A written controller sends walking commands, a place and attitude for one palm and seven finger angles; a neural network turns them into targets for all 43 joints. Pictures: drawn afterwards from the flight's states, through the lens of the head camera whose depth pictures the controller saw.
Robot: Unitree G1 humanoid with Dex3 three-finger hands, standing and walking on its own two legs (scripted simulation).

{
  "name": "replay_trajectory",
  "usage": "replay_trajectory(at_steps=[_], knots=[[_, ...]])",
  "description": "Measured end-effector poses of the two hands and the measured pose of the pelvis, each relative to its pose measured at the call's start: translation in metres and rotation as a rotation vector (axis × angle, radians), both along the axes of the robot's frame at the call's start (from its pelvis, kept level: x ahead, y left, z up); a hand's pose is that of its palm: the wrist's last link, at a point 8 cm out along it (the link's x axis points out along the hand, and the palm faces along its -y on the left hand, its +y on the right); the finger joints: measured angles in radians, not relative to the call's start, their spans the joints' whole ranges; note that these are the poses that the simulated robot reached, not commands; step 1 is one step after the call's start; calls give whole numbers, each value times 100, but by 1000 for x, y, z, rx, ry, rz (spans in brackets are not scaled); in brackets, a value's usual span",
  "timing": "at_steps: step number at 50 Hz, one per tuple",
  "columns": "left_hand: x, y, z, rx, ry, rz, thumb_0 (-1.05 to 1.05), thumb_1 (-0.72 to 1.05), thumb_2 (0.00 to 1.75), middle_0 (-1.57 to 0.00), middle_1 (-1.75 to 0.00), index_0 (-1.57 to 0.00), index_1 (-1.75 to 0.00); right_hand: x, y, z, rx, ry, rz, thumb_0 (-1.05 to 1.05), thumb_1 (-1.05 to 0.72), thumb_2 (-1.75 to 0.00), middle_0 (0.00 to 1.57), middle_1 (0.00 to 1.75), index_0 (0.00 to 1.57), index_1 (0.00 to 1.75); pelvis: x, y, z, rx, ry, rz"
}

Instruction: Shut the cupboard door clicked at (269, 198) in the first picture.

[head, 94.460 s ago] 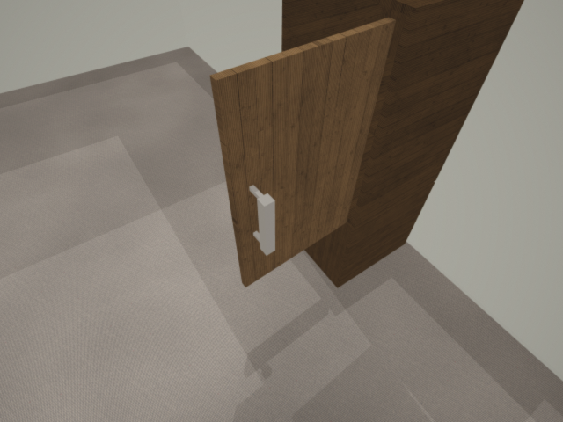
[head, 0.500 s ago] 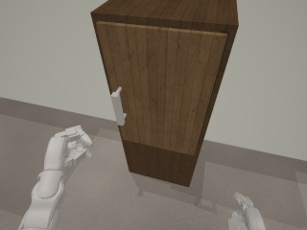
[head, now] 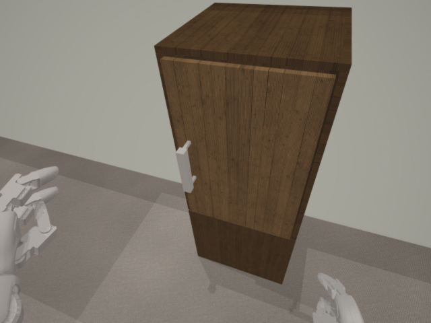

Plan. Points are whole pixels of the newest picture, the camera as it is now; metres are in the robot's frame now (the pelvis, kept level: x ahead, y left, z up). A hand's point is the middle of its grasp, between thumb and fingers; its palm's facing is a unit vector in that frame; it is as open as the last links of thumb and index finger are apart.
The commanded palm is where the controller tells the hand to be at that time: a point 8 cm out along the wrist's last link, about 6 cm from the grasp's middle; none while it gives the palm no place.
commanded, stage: draw the hand back to the body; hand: left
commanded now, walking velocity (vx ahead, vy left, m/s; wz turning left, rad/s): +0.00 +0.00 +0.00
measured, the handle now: (188, 166) +0.56 +0.16 -0.07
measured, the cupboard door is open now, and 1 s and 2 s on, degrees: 0 0 0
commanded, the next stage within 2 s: step back with the hand held close in 0.38 s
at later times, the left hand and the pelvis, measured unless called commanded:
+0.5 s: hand (58, 236) +0.18 +0.24 +0.17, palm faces +0.45 -0.79 -0.40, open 7.4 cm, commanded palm +0.13 +0.28 +0.17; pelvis -0.01 -0.02 +0.00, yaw +0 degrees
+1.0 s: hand (32, 244) +0.17 +0.28 +0.16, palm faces +0.36 -0.78 -0.51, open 7.4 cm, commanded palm +0.10 +0.31 +0.17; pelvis -0.04 +0.02 +0.00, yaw -2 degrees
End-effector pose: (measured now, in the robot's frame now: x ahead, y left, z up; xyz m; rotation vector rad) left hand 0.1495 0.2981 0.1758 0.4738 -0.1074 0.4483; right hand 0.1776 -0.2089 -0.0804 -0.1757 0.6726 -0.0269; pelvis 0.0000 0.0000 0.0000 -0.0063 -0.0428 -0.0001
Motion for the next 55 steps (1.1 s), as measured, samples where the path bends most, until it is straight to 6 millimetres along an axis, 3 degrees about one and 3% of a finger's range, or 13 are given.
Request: replay_trajectory(at_steps=[5, 13, 22, 27, 37, 42, 48, 55], knots=[[-14, 2, 11, 38, -24, 36, 2, 89, 89, -32, -42, -32, -42, -3, -11, -3, -7, 7, -16, 2, -90, -90, 20, 30, 20, 30, -2, -4, 0, 2, -7, 2], [-12, -11, -14, -52, 21, 36, 2, 89, 89, -23, -33, -23, -33, -10, -27, -1, -32, 3, -35, 2, -90, -90, 20, 30, 20, 30, -8, -13, 0, 6, -14, 5], [-12, -22, 6, 5, -48, -15, 2, 89, 89, -22, -30, -22, -31, -10, -33, 6, -24, -45, -55, 2, -90, -90, 20, 30, 20, 30, -9, -20, 0, 4, -28, -2], [-13, -19, 4, 7, -30, 1, 2, 89, 89, -22, -30, -21, -30, -11, -33, 3, -11, -32, -54, 2, -90, -90, 20, 30, 20, 30, -11, -21, 1, 2, -21, -2], [-2, -10, -4, 56, 26, -49, 2, 89, 89, -21, -30, -21, -30, -26, -40, -8, -58, 73, -125, 2, -90, -90, 20, 30, 20, 30, -15, -6, -1, -9, 48, -11], [-1, -3, 4, 101, 27, -94, 2, 89, 89, -22, -30, -21, -30, -36, -36, -5, -70, 85, -164, 2, -90, -90, 20, 30, 20, 30, -22, 5, -3, -4, 54, -23], [-14, 11, 10, 131, -7, -110, 2, 89, 89, -22, -30, -22, -30, -52, -25, 2, -71, 65, -179, 2, -90, -90, 20, 30, 20, 30, -38, 14, -4, -9, 54, -32], [-46, 23, -1, 112, -30, -91, 1, 89, 89, -22, -30, -21, -30, -78, -14, 6, -93, 41, -158, 1, -90, -90, 20, 30, 20, 30, -63, 22, -8, -19, 49, -21]])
